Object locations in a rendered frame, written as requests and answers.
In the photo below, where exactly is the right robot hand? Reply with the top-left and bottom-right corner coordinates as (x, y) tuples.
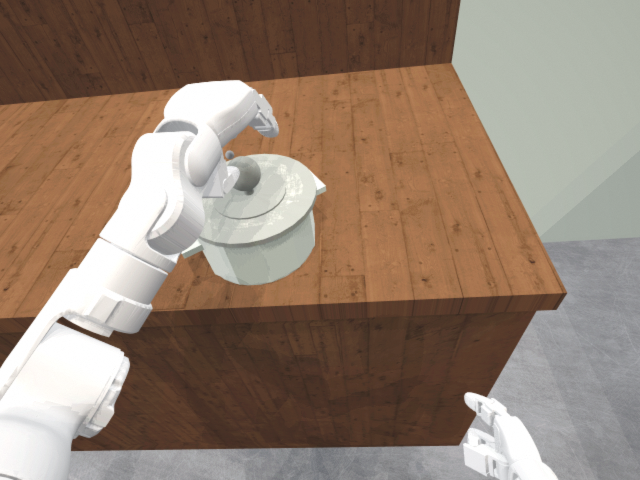
(463, 392), (542, 480)

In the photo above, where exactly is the left robot hand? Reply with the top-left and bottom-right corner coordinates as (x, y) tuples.
(164, 80), (279, 198)

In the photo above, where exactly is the lid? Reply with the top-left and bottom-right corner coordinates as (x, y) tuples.
(198, 154), (317, 248)

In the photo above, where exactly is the pot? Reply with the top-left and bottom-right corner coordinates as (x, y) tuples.
(182, 171), (326, 285)

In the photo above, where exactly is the knob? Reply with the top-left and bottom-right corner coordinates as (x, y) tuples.
(227, 156), (261, 191)

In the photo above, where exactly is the left robot upper arm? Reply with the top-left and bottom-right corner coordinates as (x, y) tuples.
(0, 322), (130, 480)

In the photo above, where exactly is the robot left forearm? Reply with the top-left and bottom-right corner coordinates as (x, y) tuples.
(0, 114), (222, 400)

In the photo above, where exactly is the table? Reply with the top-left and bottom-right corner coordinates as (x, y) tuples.
(0, 0), (567, 451)

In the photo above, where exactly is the robot right forearm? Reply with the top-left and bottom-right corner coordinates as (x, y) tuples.
(508, 459), (558, 480)

